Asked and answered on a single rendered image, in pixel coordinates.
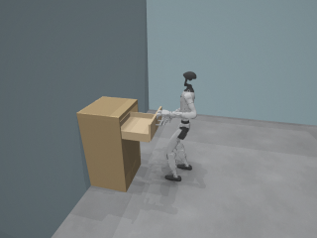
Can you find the cabinet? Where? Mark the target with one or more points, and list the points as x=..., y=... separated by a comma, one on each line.
x=112, y=162

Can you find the left robot upper arm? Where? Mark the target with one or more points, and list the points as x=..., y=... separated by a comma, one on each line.
x=189, y=101

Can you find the robot left forearm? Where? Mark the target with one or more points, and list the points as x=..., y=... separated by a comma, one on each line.
x=184, y=115

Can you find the left robot foot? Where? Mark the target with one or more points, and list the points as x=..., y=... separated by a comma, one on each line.
x=171, y=177

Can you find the handle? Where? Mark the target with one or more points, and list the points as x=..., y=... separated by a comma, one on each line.
x=160, y=123

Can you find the left robot hand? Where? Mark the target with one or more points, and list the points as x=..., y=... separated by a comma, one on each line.
x=164, y=113

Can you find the right robot thigh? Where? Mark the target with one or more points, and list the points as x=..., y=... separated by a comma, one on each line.
x=179, y=145

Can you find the drawer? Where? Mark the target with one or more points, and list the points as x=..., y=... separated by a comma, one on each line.
x=138, y=126

